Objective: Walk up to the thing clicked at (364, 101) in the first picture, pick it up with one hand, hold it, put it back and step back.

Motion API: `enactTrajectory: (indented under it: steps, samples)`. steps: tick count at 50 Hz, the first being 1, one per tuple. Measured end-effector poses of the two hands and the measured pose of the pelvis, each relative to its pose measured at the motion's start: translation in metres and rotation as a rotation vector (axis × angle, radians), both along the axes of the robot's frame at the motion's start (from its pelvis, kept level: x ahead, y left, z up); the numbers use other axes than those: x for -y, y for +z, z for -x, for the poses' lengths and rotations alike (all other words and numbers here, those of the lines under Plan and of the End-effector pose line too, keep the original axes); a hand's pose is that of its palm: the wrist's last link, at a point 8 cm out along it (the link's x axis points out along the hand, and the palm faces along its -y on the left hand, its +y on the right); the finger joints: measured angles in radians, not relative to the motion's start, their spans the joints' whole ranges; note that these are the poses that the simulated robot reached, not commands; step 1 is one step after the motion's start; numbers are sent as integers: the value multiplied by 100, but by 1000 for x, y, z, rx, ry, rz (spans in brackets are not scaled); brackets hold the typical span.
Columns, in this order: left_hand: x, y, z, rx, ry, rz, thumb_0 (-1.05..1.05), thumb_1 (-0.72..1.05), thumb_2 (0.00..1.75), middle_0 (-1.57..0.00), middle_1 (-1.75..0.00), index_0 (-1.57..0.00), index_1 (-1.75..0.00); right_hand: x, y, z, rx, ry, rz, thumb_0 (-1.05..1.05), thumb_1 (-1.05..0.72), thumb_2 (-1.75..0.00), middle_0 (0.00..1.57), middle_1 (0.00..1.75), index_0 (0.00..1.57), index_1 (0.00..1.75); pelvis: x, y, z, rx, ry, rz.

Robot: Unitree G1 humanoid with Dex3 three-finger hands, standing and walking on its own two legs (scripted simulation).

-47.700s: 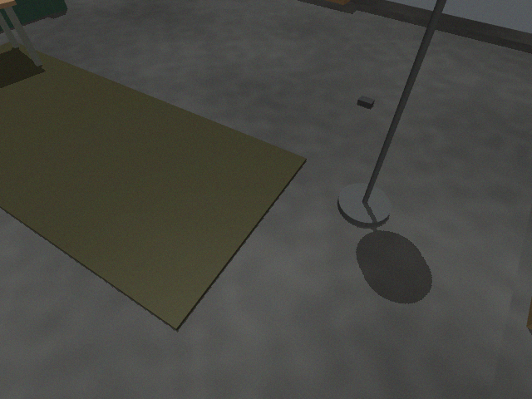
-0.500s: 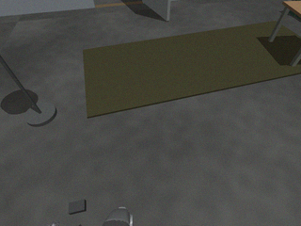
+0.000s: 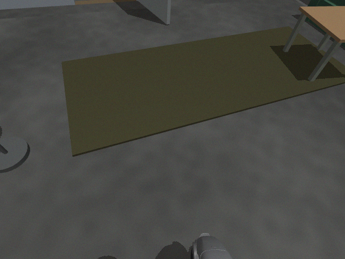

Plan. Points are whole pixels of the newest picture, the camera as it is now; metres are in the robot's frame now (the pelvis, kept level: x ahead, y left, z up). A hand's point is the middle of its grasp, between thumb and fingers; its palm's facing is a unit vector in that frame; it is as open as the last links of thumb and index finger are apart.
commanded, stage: walk up
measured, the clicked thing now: out of the picture +0.12 +0.45 -0.76
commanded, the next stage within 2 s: stand in 1.70 s
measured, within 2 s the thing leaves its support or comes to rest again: neither
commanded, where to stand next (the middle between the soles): +0.27 -0.03 m, yaw +3 degrees
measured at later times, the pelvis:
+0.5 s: pelvis +0.16 -0.04 -0.01, yaw +1 degrees
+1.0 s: pelvis +0.18 -0.04 -0.01, yaw +2 degrees
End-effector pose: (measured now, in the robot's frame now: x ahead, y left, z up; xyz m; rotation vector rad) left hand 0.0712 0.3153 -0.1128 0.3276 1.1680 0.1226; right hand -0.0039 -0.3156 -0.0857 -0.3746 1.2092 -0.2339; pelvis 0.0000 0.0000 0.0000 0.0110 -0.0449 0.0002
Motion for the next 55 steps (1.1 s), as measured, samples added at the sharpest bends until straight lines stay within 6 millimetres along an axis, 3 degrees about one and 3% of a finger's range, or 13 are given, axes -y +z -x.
enactTrajectory:
  steps: [6, 10, 14, 18, 22, 26, 30, 35, 42, 47, 55]
  samples:
    - [31, 3, -78, 73, -20, -41, 1, 91, 90, -20, -30, -20, -30, 29, -36, -54, -18, -4, -33, 1, -90, -90, 20, 31, 21, 30, 25, -19, -52, -4, -2, 2]
    - [51, 14, -109, 154, -4, -46, 1, 91, 90, -21, -30, -20, -30, 35, -45, -102, -7, 23, -63, 1, -91, -90, 20, 30, 21, 30, 39, -16, -79, 16, 8, -15]
    - [59, 27, -116, 152, 31, -51, 1, 90, 90, -21, -30, -20, -30, 36, -36, -155, 63, 53, -85, 1, -91, -90, 20, 30, 21, 30, 44, -5, -104, 22, 0, -26]
    - [56, 27, -116, 104, 43, -62, 1, 90, 90, -21, -30, -20, -30, 37, -27, -196, 115, 74, -83, 1, -91, -90, 20, 30, 21, 30, 45, -2, -125, 19, -2, -4]
    - [45, 16, -119, 73, 66, -66, 1, 90, 90, -21, -30, -20, -30, 35, -23, -223, 95, 103, -53, 1, -91, -90, 20, 30, 20, 30, 42, -6, -146, 14, 16, 18]
    - [32, -9, -126, 37, 94, -55, 1, 90, 90, -21, -30, -20, -30, 28, -27, -247, 76, 117, -7, 1, -91, -90, 20, 30, 20, 30, 33, -19, -164, 14, 27, 34]
    - [31, -28, -136, -3, 126, -28, 1, 91, 90, -21, -30, -20, -30, 14, -27, -264, 78, 127, 3, 1, -91, -90, 20, 30, 20, 30, 27, -23, -169, 17, 32, 14]
    - [40, -33, -139, -45, 104, -5, 1, 91, 90, -21, -30, -20, -30, 3, -25, -286, 118, 139, -19, 1, -91, -90, 20, 30, 21, 30, 28, -20, -169, 4, 27, 25]
    - [44, -22, -117, -67, 127, -54, 1, 91, 90, -21, -30, -20, -30, 5, -32, -307, 144, 126, -73, 1, -91, -90, 20, 30, 21, 30, 37, -19, -171, 11, 33, 38]
    - [39, -13, -116, -80, 142, -81, 1, 90, 90, -21, -30, -20, -30, 9, -39, -306, 124, 108, -95, 1, -91, -90, 20, 30, 21, 30, 36, -17, -176, 19, 40, 35]
    - [35, -4, -151, -30, 129, -82, 1, 90, 90, -21, -30, -20, -30, 10, -42, -287, 23, 81, -102, 1, -91, -90, 20, 30, 21, 30, 36, -9, -185, 9, 47, 27]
